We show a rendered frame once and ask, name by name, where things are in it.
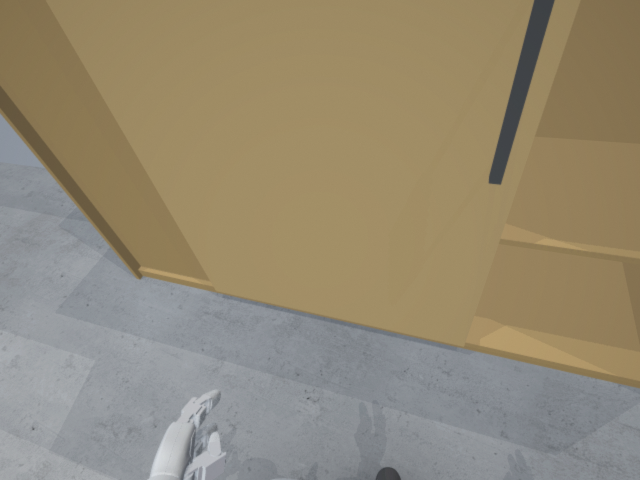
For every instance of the robot left hand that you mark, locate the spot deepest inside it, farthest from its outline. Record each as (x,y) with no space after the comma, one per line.
(180,451)

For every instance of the wardrobe door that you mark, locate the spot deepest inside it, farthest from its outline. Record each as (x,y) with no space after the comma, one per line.
(330,156)
(44,77)

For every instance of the handle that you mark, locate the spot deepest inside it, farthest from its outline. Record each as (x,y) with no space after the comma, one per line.
(536,29)

